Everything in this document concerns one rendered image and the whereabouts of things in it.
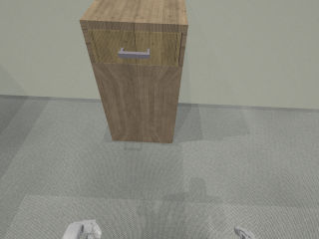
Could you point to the right robot hand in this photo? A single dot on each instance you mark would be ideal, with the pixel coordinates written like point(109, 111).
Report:
point(243, 233)

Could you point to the left robot hand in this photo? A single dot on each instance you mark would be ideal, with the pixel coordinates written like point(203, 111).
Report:
point(89, 227)

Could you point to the handle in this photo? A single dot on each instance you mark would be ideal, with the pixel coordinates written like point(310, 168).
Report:
point(134, 55)

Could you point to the drawer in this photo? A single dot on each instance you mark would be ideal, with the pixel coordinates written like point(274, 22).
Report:
point(164, 46)

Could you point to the cabinet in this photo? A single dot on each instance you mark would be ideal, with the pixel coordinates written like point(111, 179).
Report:
point(139, 100)

